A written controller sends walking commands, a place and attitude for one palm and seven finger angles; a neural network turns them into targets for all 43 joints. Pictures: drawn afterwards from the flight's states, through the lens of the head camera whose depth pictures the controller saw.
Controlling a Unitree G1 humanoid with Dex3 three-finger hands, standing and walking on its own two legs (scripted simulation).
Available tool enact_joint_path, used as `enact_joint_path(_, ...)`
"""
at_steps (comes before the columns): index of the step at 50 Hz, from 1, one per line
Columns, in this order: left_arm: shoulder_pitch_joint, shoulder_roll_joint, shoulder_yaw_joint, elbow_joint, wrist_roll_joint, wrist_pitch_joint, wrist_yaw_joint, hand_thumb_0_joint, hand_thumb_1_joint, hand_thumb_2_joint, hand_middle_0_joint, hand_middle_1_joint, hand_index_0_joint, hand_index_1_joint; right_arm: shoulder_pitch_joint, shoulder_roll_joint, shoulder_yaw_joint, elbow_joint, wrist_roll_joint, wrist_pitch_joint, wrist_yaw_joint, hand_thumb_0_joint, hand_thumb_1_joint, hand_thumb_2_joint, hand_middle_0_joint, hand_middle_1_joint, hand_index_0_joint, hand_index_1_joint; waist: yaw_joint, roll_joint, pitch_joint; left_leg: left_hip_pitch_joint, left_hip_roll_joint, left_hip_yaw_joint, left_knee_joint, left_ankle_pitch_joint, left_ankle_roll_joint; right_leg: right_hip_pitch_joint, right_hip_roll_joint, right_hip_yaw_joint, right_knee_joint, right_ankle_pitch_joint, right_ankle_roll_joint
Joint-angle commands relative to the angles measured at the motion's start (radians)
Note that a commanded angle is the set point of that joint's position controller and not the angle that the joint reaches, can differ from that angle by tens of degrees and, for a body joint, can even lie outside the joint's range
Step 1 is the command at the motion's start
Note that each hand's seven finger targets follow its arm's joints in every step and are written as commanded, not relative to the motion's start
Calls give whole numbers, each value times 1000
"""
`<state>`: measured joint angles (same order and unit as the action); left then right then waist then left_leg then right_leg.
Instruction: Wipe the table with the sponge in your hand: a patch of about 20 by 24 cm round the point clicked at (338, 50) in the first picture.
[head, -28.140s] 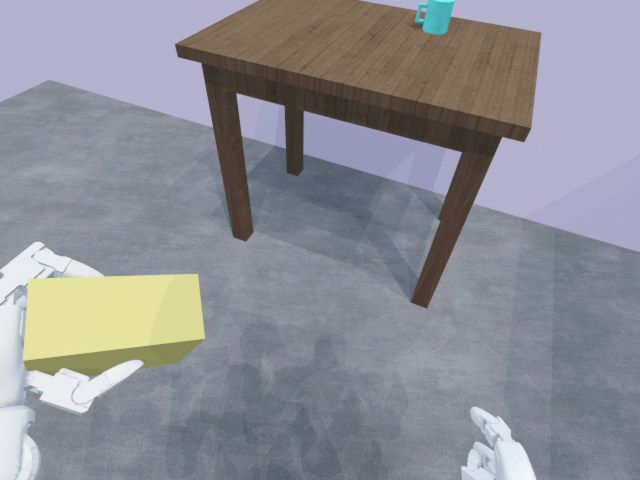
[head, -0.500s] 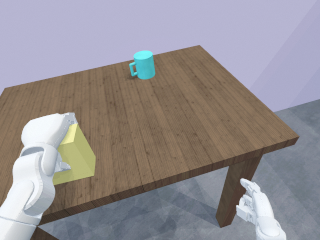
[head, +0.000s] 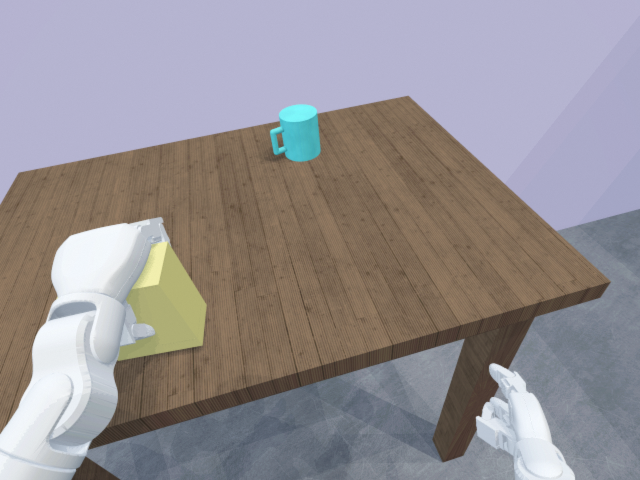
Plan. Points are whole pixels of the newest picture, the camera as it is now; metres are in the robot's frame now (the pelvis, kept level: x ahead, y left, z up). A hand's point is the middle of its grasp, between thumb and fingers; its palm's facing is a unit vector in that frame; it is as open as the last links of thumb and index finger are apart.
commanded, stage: move the sponge above the wiping area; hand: left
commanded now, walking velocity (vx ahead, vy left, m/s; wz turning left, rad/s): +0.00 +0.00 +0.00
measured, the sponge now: (149, 314) +0.25 +0.27 +0.09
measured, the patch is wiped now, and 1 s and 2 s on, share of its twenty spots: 0.00 0.00 0.00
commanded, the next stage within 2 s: none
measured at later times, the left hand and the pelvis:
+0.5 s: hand (124, 277) +0.25 +0.27 +0.17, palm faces +0.17 -0.01 -0.99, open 10.4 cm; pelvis +0.00 -0.01 +0.00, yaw +0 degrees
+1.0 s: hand (101, 271) +0.24 +0.28 +0.19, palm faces +0.22 +0.00 -0.98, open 10.4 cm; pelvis -0.01 -0.02 +0.00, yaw +0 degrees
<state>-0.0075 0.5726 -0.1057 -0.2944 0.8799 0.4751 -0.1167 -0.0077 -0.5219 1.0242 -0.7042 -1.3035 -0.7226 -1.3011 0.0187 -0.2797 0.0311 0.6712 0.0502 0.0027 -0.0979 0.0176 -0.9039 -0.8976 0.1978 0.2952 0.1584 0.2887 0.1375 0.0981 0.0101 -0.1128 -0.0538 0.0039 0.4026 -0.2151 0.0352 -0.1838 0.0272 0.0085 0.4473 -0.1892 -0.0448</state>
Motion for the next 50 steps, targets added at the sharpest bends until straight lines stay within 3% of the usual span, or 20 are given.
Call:
enact_joint_path(1,-348,245,220,-140,25,4,88,0,100,1300,-1200,-1600,-1200,-1600,-274,-58,3,-180,-1,-61,25,0,-900,-900,200,300,200,300,25,-22,-201,-22,35,-105,-81,162,-18,108,-28,97,-85,34,-48)
enact_joint_path(3,-292,296,296,-111,-7,32,87,0,100,1300,-1200,-1600,-1200,-1600,-313,-65,1,-185,11,-59,23,0,-900,-900,200,300,200,300,43,-52,-178,-37,35,-102,-75,134,-16,103,-23,145,-92,14,-58)
enact_joint_path(9,-142,153,191,-184,-56,65,32,0,100,1300,-1200,-1600,-1200,-1600,-302,-64,6,-219,21,-32,38,0,-900,-900,200,300,200,300,18,-39,-182,-58,39,-75,-64,143,-13,105,-36,80,-74,59,-31)
enact_joint_path(11,-133,158,180,-197,-51,61,22,0,100,1300,-1200,-1600,-1200,-1600,-288,-71,2,-218,22,-28,37,0,-900,-900,200,300,200,300,7,-68,-173,-59,40,-78,-61,119,-9,89,-33,77,-80,38,-22)
enact_joint_path(13,-160,218,218,-260,-34,56,26,0,100,1300,-1200,-1600,-1200,-1600,-322,-66,9,-238,20,-38,28,0,-900,-900,200,300,200,300,12,-63,-191,-48,36,-84,-52,93,-2,85,-25,128,-82,-7,-33)
enact_joint_path(16,-308,249,196,-267,19,21,45,0,100,1300,-1200,-1600,-1200,-1600,-276,-70,6,-219,3,-46,16,0,-900,-900,200,300,200,300,0,-23,-214,-26,27,-88,-57,101,-1,82,-28,105,-81,-21,-31)
enact_joint_path(18,-396,347,261,-284,53,7,68,0,100,1300,-1200,-1600,-1200,-1600,-301,-69,9,-218,4,-62,7,0,-900,-900,200,300,200,300,11,29,-223,-18,21,-101,-58,75,1,88,-16,166,-85,-59,-53)
enact_joint_path(20,-413,330,249,-183,73,-3,90,0,100,1300,-1200,-1600,-1200,-1600,-257,-64,4,-188,-6,-66,2,0,-900,-900,200,300,200,300,10,-4,-228,-13,15,-91,-55,108,-4,92,-25,144,-94,-51,-51)
enact_joint_path(22,-410,311,243,-142,58,-4,93,0,100,1300,-1200,-1600,-1200,-1600,-268,-63,4,-177,-1,-60,8,0,-900,-900,200,300,200,300,19,12,-210,-19,15,-93,-66,113,-9,99,-27,135,-102,-33,-51)
enact_joint_path(23,-417,335,270,-135,49,10,93,0,100,1300,-1200,-1600,-1200,-1600,-306,-63,5,-186,9,-69,7,0,-900,-900,200,300,200,300,27,16,-208,-17,15,-98,-64,91,-8,93,-23,180,-107,-58,-64)
enact_joint_path(27,-306,265,247,-45,-33,43,54,0,100,1300,-1200,-1600,-1200,-1600,-290,-72,2,-168,11,-54,18,0,-900,-900,200,300,200,300,23,-52,-180,-60,25,-79,-54,115,-14,107,-46,125,-101,11,-31)
enact_joint_path(28,-258,285,275,-37,-35,57,40,0,100,1300,-1200,-1600,-1200,-1600,-319,-71,3,-182,18,-57,17,0,-900,-900,200,300,200,300,28,-71,-171,-66,24,-80,-41,109,-11,99,-40,172,-105,-5,-41)
enact_joint_path(30,-169,251,253,-70,-46,58,9,0,100,1300,-1200,-1600,-1200,-1600,-288,-75,1,-193,17,-42,25,0,-900,-900,200,300,200,300,21,-95,-195,-80,26,-66,-30,130,-9,118,-51,126,-85,40,-21)
enact_joint_path(34,-122,237,234,-162,-46,48,-25,0,100,1300,-1200,-1600,-1200,-1600,-291,-77,6,-221,17,-39,31,0,-900,-900,200,300,200,300,7,-70,-218,-81,27,-65,-7,129,0,108,-54,122,-69,44,-18)
enact_joint_path(39,-318,355,277,-294,26,-28,11,0,100,1300,-1200,-1600,-1200,-1600,-270,-68,7,-225,-7,-68,12,0,-900,-900,200,300,200,300,9,-11,-260,-28,14,-79,4,124,9,89,-50,151,-76,-32,-31)
enact_joint_path(42,-347,376,311,-209,35,-79,57,0,100,1300,-1200,-1600,-1200,-1600,-230,-65,1,-192,-13,-76,0,0,-900,-900,200,300,200,300,8,-31,-213,-9,15,-88,-13,112,0,63,-41,160,-110,-59,-39)
enact_joint_path(43,-369,419,354,-216,33,-81,72,0,100,1300,-1200,-1600,-1200,-1600,-264,-64,2,-198,-5,-88,-5,0,-900,-900,200,300,200,300,17,-5,-207,-4,14,-96,-13,88,-1,57,-33,214,-124,-92,-56)
enact_joint_path(47,-352,335,317,-85,-22,-59,97,0,100,1300,-1200,-1600,-1200,-1600,-256,-68,-7,-160,2,-72,1,0,-900,-900,200,300,200,300,19,15,-172,-33,19,-84,-36,93,-18,76,-47,159,-121,-45,-42)
enact_joint_path(48,-349,330,316,-72,-27,-33,90,0,100,1300,-1200,-1600,-1200,-1600,-301,-65,-1,-171,11,-79,3,0,-900,-900,200,300,200,300,27,19,-162,-41,20,-89,-40,74,-20,68,-42,191,-121,-65,-54)
enact_joint_path(50,-314,253,252,-69,-53,-9,66,0,100,1300,-1200,-1600,-1200,-1600,-282,-68,-2,-171,12,-69,10,0,-900,-900,200,300,200,300,14,-10,-163,-55,25,-76,-45,91,-20,79,-52,131,-108,-19,-32)
